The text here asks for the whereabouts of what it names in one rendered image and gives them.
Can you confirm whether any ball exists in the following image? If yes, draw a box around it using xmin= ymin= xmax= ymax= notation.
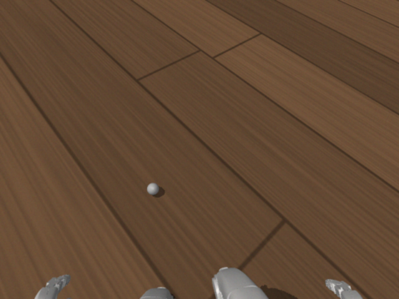
xmin=147 ymin=183 xmax=159 ymax=195

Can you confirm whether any left robot hand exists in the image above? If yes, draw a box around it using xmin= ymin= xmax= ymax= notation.
xmin=35 ymin=275 xmax=71 ymax=299

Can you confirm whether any right robot hand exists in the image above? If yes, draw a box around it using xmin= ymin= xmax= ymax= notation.
xmin=325 ymin=279 xmax=363 ymax=299

